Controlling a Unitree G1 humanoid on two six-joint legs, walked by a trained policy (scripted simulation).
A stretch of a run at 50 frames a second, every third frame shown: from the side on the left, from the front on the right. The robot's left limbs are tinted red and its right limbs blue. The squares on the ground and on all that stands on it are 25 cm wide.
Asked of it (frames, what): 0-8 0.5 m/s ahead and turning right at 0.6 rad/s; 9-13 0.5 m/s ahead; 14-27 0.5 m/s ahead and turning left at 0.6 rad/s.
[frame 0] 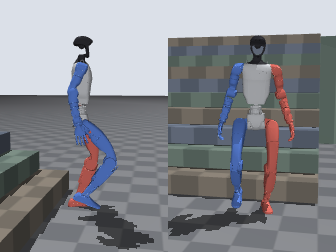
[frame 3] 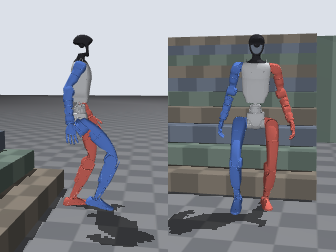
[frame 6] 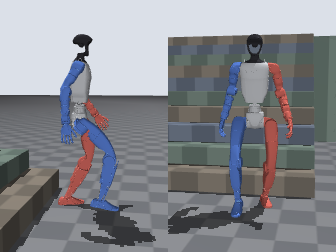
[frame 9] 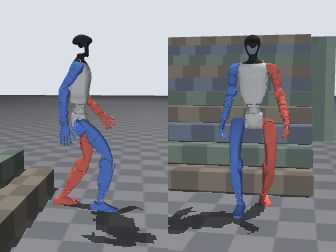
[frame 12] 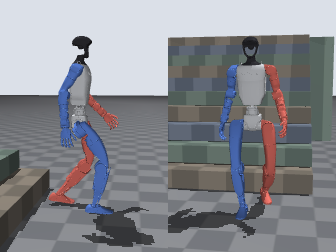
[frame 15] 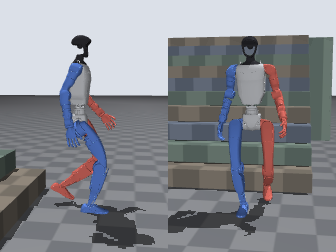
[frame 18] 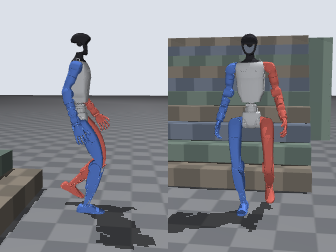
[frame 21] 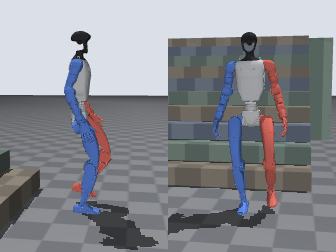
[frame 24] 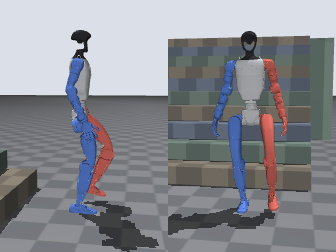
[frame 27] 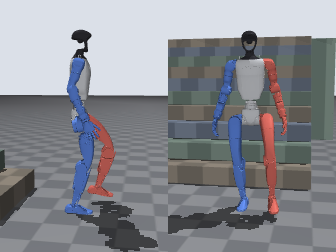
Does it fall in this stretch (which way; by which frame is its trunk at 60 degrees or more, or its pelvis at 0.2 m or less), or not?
no
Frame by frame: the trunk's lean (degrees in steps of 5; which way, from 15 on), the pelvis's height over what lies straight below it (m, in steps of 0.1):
0: 5, 0.8
3: 5, 0.8
6: 5, 0.8
9: 5, 0.7
12: 5, 0.7
15: 0, 0.7
18: 0, 0.8
21: 0, 0.8
24: 0, 0.8
27: 0, 0.8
